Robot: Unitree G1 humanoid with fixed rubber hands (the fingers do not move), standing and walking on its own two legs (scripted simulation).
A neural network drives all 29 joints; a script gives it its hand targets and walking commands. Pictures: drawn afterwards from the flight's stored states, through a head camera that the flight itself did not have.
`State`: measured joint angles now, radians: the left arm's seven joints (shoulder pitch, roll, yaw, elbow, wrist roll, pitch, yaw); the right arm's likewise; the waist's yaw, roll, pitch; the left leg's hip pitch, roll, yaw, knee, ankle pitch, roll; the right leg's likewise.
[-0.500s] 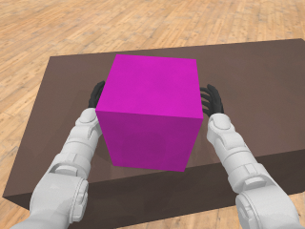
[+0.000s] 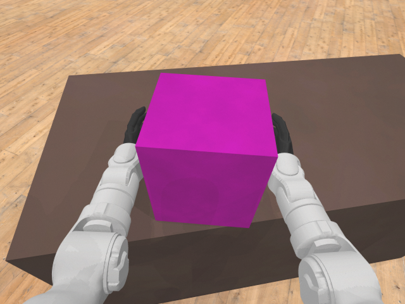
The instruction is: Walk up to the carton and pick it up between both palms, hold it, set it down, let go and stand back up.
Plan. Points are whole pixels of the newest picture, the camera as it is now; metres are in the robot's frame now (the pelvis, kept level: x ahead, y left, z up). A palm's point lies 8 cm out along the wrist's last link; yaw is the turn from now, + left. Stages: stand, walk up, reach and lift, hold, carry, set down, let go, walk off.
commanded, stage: reach and lift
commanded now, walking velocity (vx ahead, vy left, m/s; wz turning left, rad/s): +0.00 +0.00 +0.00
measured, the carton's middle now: (207, 154) +0.42 -0.04 +0.07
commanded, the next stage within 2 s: none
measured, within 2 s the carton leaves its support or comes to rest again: leaves its support in 1.06 s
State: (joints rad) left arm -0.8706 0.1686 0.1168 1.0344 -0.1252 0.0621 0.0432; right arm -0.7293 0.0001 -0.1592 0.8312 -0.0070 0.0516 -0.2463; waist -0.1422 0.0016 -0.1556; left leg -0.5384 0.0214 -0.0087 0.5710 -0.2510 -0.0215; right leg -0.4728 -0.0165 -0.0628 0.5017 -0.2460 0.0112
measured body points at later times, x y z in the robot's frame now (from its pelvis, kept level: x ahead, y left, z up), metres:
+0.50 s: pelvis -0.01 -0.02 +0.00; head +0.01 -0.01 +0.45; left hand +0.44 +0.10 +0.10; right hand +0.38 -0.20 +0.10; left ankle +0.01 +0.11 -0.73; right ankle -0.01 -0.13 -0.73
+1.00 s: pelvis -0.01 -0.02 +0.00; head +0.01 -0.01 +0.45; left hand +0.44 +0.10 +0.10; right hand +0.39 -0.20 +0.10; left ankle +0.01 +0.11 -0.73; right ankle -0.01 -0.13 -0.73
